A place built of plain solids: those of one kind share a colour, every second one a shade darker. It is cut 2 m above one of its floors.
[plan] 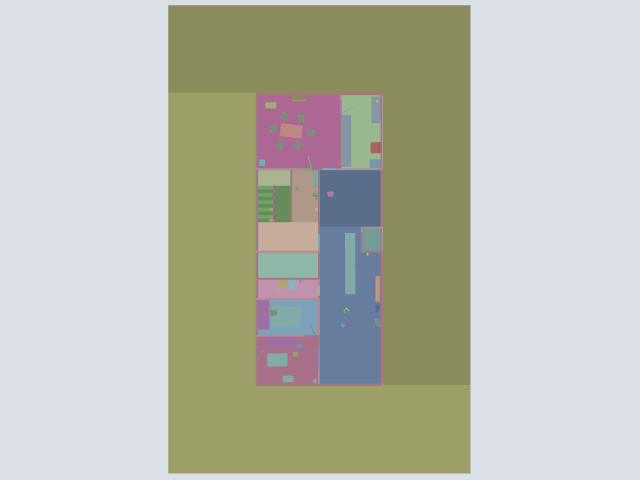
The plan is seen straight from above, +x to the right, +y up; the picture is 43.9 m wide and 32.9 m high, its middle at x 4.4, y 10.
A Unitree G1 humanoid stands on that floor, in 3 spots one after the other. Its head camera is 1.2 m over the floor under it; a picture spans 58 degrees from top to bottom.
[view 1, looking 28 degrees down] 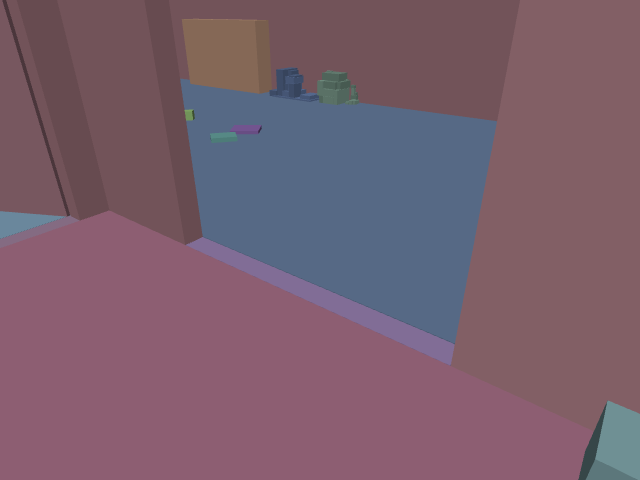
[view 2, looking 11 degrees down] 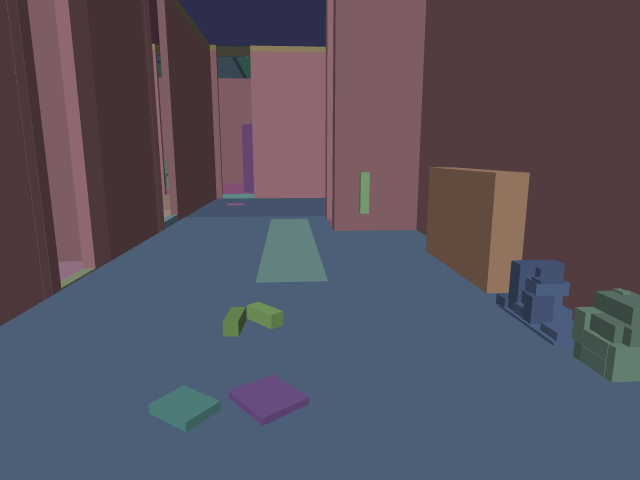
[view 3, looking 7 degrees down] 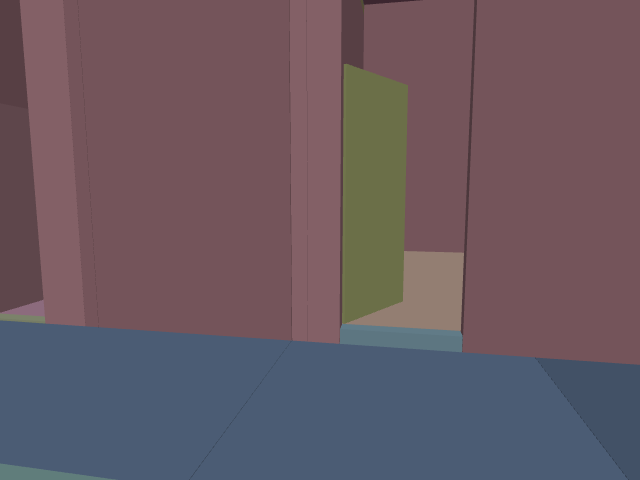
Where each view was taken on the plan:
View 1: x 2.98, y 0.62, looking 37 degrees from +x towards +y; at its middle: floor_engine_hall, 2.56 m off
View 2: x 6.47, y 2.23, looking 86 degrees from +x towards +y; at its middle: floor_engine_hall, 6.29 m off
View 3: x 7.58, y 9.97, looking -169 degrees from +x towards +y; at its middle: wall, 3.27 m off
